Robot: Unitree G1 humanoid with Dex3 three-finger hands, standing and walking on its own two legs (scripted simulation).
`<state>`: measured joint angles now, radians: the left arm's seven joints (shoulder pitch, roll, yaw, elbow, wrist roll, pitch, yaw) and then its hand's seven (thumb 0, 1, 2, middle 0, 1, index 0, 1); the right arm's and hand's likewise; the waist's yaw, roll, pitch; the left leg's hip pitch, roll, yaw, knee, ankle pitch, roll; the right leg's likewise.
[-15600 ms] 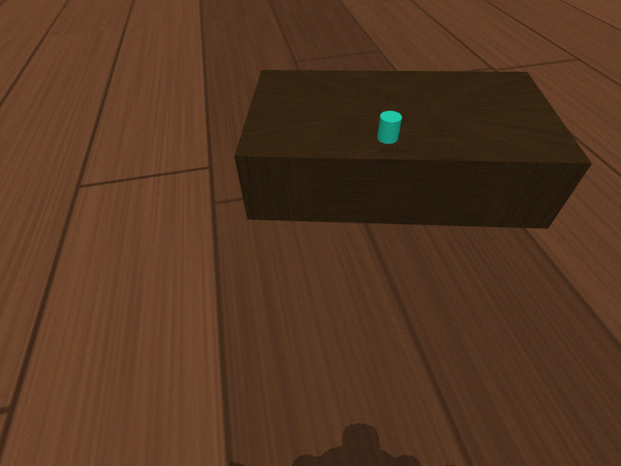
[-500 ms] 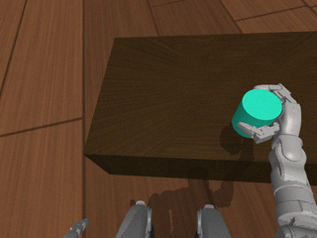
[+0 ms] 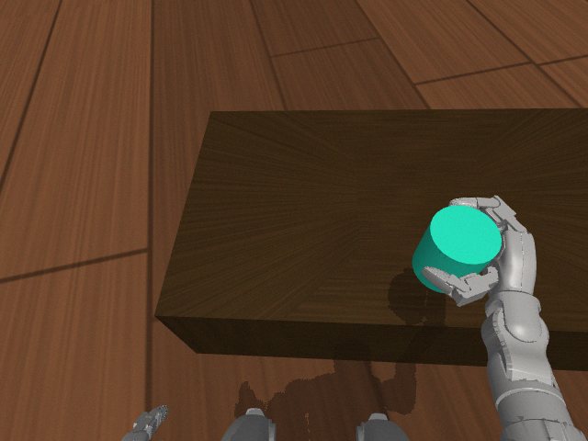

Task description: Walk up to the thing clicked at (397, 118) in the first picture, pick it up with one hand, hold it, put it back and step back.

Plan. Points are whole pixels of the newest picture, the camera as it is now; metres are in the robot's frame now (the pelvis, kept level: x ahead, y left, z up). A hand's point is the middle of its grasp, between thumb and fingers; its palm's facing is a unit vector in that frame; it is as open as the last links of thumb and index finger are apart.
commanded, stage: lift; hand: right
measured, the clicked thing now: (452, 251) +0.37 -0.18 +0.02
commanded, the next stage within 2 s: hold in 0.40 s
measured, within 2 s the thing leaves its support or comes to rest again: neither
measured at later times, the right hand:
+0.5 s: hand (467, 248) +0.36 -0.18 +0.06, palm faces +0.18 +0.98 +0.00, open 11.4 cm
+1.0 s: hand (477, 250) +0.35 -0.19 +0.07, palm faces +0.19 +0.98 -0.01, open 11.5 cm
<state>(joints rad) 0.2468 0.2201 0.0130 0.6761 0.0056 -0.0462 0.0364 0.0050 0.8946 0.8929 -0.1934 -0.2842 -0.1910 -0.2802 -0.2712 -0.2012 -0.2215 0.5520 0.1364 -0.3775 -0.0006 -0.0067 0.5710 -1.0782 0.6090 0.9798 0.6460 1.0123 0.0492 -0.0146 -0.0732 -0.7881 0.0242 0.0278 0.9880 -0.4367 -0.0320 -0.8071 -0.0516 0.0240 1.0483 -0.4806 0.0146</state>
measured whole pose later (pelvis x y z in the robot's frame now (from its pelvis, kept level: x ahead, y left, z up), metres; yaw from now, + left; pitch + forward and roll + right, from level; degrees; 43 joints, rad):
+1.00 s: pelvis +0.02 -0.01 +0.03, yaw +0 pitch +8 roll +2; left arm 0.23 0.20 0.01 0.68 0.00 -0.03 0.05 0.01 0.91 0.89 -0.20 -0.30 -0.20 -0.29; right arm -0.14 -0.17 -0.15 0.43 0.13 -0.36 -0.03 -0.01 0.59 -1.09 0.61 0.98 0.65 1.01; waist 0.02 -0.01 -0.04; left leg -0.57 0.03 0.01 0.82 -0.39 -0.05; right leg -0.59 -0.04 0.00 0.88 -0.44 0.00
